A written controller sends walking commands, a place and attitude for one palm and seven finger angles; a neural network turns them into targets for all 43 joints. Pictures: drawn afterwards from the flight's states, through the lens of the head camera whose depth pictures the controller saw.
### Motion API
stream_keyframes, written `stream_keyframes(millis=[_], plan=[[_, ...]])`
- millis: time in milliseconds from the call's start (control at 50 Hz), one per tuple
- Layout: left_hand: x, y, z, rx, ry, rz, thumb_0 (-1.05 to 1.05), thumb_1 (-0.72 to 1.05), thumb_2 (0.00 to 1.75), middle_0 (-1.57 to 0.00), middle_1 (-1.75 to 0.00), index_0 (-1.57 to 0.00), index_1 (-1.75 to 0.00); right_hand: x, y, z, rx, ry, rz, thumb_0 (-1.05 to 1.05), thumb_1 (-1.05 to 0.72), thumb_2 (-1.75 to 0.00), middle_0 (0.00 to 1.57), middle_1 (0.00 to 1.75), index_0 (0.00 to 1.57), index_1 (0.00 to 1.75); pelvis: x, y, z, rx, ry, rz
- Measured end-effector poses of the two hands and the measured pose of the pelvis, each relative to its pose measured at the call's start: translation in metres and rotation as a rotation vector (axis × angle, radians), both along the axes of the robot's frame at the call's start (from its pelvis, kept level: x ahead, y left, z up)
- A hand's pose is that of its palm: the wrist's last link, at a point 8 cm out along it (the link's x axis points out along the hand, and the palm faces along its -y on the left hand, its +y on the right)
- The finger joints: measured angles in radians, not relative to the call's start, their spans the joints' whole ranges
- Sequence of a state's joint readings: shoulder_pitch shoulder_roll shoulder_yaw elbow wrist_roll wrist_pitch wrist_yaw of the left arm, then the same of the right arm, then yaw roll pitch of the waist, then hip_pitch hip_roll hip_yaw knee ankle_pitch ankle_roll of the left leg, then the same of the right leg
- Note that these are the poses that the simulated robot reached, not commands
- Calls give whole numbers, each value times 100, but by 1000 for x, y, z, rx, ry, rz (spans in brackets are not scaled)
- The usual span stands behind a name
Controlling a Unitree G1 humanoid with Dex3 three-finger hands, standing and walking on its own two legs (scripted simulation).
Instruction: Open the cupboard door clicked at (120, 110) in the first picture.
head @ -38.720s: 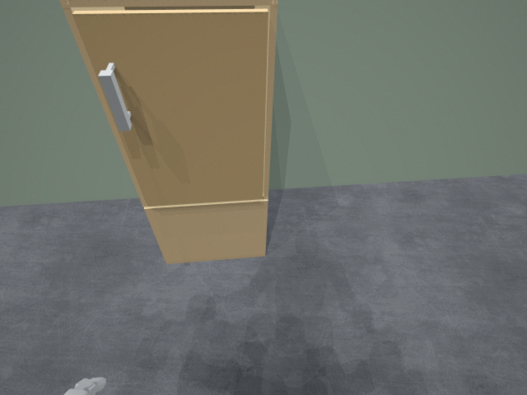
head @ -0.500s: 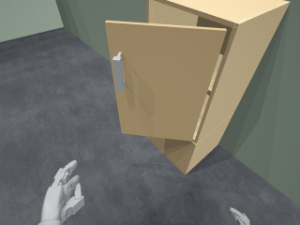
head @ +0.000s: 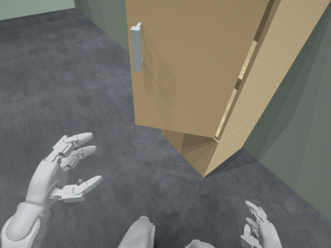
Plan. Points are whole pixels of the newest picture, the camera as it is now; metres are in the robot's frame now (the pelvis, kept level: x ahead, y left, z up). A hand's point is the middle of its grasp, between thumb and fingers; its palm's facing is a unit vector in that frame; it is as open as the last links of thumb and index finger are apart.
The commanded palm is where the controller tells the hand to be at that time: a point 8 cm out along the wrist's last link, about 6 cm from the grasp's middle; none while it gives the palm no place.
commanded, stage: raise the hand with hooked fingers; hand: left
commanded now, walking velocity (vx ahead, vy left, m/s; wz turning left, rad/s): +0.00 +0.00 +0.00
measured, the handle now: (138, 47) +0.67 +0.14 +0.15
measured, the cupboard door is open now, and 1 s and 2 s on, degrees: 42 42 42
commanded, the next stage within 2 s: move the hooked fingers beside the handle in 1.42 s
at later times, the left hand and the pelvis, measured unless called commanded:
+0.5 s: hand (53, 149) +0.28 +0.27 +0.11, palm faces -0.07 -1.00 -0.07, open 13.0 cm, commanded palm +0.27 +0.32 +0.13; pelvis +0.02 +0.03 +0.03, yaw -2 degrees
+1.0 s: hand (30, 112) +0.33 +0.31 +0.17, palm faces -0.04 -1.00 -0.05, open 14.0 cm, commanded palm +0.30 +0.35 +0.17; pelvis +0.03 +0.04 +0.04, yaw -1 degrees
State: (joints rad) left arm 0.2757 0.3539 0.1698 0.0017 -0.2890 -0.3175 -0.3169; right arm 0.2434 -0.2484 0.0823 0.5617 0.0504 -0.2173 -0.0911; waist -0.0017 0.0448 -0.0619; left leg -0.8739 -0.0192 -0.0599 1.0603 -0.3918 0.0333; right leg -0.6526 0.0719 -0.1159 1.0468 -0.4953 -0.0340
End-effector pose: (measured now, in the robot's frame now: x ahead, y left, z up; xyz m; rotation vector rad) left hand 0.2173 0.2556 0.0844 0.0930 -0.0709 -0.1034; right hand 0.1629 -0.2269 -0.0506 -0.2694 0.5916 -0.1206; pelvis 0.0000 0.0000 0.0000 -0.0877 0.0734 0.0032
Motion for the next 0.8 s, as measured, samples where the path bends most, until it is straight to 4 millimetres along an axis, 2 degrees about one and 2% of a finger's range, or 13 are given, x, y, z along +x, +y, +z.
stream_keyframes(millis=[100,240,420,580,720,800], plan=[[18,12,-8,-17,170,-29,1,19,60,-26,-75,-25,-76,-20,1,-1,28,29,-59,1,-90,-90,21,31,21,30,2,4,8,7,-5,-22],[20,43,22,-32,24,84,0,3,53,-27,-86,-26,-86,-29,-4,7,-9,44,-77,2,-90,-90,21,31,21,30,13,13,15,1,-22,-25],[42,54,12,-35,113,6,0,-18,44,-28,-99,-28,-100,-6,3,25,-53,2,-63,2,-90,-90,21,30,21,30,20,28,21,-2,-30,-21],[54,80,53,-19,-20,68,-1,-37,36,-30,-111,-29,-112,24,27,41,-33,-58,-5,1,-90,-90,21,30,21,30,28,38,29,2,-44,-24],[69,95,52,-44,80,55,-1,-46,32,-30,-117,-30,-118,37,41,44,-13,-62,17,1,-90,-90,21,31,21,30,31,43,35,5,-48,-21],[75,97,61,-36,54,48,-1,-48,31,-30,-119,-30,-119,37,42,46,-18,-56,15,1,-90,-90,21,31,21,30,33,43,37,6,-58,-26]])
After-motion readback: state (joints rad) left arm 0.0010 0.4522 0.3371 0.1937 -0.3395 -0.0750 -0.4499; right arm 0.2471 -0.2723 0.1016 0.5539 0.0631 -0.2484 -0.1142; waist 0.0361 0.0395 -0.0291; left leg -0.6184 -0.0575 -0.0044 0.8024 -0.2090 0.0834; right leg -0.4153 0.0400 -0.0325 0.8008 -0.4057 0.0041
